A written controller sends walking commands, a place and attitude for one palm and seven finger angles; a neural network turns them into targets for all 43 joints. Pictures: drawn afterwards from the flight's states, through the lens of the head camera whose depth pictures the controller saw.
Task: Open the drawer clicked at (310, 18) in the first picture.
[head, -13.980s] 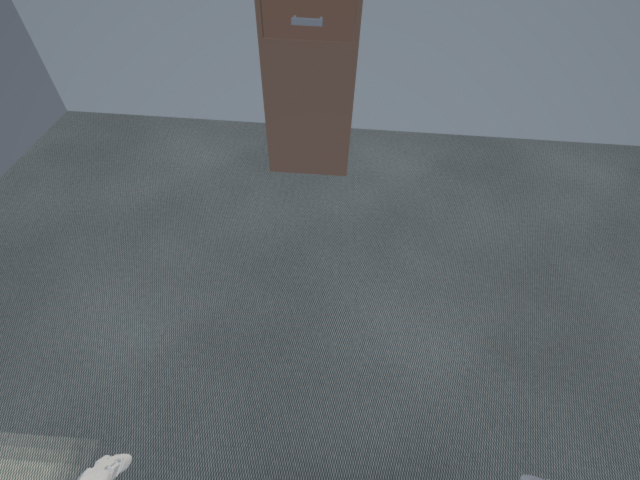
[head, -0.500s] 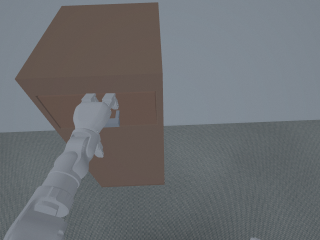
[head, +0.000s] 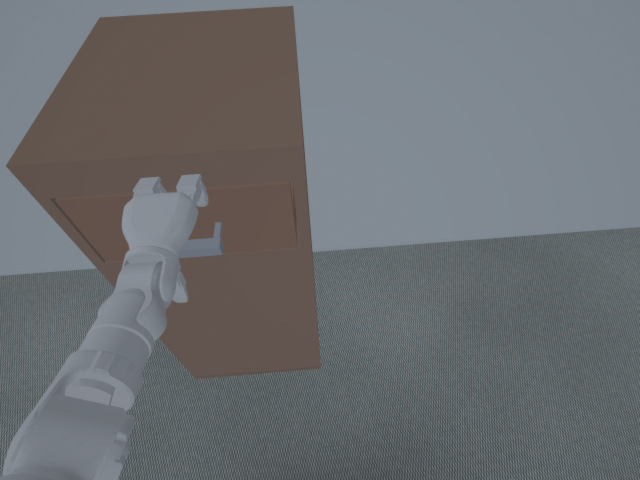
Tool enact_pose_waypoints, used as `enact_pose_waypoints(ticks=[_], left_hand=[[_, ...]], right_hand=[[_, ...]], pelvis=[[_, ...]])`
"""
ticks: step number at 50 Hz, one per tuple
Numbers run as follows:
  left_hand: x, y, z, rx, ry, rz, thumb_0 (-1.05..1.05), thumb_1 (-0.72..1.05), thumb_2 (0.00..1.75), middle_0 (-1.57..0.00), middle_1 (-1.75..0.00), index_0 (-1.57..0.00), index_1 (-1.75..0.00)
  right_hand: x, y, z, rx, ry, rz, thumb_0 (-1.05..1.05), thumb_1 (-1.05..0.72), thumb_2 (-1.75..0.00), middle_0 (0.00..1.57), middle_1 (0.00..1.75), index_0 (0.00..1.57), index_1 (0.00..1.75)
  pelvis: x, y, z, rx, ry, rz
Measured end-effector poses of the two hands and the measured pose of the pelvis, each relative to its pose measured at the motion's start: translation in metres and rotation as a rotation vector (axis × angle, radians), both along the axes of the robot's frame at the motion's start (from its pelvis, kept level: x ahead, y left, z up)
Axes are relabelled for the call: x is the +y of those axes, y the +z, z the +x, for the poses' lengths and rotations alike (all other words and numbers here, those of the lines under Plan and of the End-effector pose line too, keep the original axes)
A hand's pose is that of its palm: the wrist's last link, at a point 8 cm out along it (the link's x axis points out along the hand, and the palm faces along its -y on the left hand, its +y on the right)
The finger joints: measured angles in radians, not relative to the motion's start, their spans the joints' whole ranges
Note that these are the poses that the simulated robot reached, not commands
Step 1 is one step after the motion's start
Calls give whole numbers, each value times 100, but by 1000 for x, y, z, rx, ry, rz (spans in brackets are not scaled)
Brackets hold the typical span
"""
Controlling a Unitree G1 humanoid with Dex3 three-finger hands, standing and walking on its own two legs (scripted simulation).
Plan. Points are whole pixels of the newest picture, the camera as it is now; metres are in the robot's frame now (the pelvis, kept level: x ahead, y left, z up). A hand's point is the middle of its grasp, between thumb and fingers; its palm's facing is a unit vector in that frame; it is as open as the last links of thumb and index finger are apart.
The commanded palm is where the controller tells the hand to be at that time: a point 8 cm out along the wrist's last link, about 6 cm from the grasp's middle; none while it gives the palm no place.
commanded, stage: move the hooked fingers above the handle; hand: left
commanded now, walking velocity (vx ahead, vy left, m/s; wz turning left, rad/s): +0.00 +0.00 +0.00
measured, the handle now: (186, 239) +0.47 +0.23 -0.02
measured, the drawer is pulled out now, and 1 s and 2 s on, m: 0.00 0.00 0.00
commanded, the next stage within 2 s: none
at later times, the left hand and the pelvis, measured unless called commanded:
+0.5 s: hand (163, 242) +0.42 +0.23 +0.05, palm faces +0.02 +0.01 -1.00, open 13.7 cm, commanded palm +0.38 +0.23 +0.10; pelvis +0.01 -0.01 +0.00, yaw +0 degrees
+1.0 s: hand (141, 256) +0.40 +0.25 +0.04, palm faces -0.08 +0.00 -1.00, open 13.8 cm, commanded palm +0.38 +0.22 +0.10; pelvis +0.00 +0.00 +0.00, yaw +1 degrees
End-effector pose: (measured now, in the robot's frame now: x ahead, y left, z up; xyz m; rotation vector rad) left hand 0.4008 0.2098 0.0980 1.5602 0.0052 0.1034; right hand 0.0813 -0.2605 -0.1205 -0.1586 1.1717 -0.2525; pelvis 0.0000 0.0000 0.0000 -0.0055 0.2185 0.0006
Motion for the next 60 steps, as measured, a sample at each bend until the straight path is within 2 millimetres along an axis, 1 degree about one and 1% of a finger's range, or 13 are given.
enact_pose_waypoints(ticks=[7,12,17,22,29,34,39,44,49,52,55,58,60], left_hand=[[10,-9,-2,140,108,-7,0,-48,30,-32,-121,-33,-121],[-2,-17,-7,179,2,-45,0,-48,30,-32,-120,-33,-121],[-15,-7,-6,61,-102,-39,0,-48,30,-32,-120,-33,-120],[6,4,0,-5,23,-8,0,-48,30,-32,-120,-33,-120],[22,-6,-13,135,130,-29,0,-48,30,-31,-120,-34,-121],[7,-16,-26,172,-1,-61,0,-48,30,-32,-120,-33,-121],[-8,-3,-29,32,-126,-51,0,-48,30,-32,-120,-33,-120],[13,12,-19,-46,13,-2,0,-49,30,-32,-120,-33,-120],[39,3,-17,101,177,26,0,-48,30,-31,-120,-32,-120],[30,-9,-19,198,128,-24,0,-48,30,-31,-120,-32,-120],[5,-18,-20,225,-29,-68,0,-48,30,-32,-120,-32,-120],[-21,-16,-17,145,-191,-75,0,-48,30,-32,-120,-32,-120],[-28,-7,-12,48,-234,-79,0,-48,30,-32,-120,-33,-120]], right_hand=[[0,2,8,1,2,25,1,-91,-90,20,30,20,30],[-5,8,14,-14,11,-5,1,-91,-90,20,30,21,30],[-11,5,21,-26,16,-21,1,-91,-90,20,30,21,30],[-8,-1,25,-23,12,8,1,-91,-90,20,30,20,30],[-2,4,30,-26,10,36,1,-91,-90,20,30,20,30],[-3,11,38,-50,40,-3,1,-91,-90,20,30,21,30],[-2,9,43,-80,52,-19,1,-91,-90,20,30,20,30],[7,2,40,-78,51,17,1,-91,-90,20,30,20,30],[16,1,26,-44,36,47,1,-91,-90,20,30,20,30],[16,4,16,-19,37,29,1,-91,-90,20,30,21,30],[12,5,9,-2,41,-6,1,-91,-90,20,30,21,30],[8,4,2,4,30,-31,1,-91,-90,20,30,21,30],[6,1,-2,8,19,-38,1,-91,-90,20,30,21,30]], pelvis=[[-6,5,4,-5,4,4],[-10,5,8,-13,15,2],[-10,1,9,0,13,1],[-10,1,11,10,-2,6],[-10,6,16,-10,0,6],[-8,6,13,-29,21,0],[-4,1,7,-22,21,-3],[-1,-1,1,-16,12,1],[0,3,0,-20,15,0],[1,4,0,-29,27,-4],[3,3,0,-32,35,-8],[5,0,-1,-19,30,-10],[7,-3,-2,-6,20,-10]])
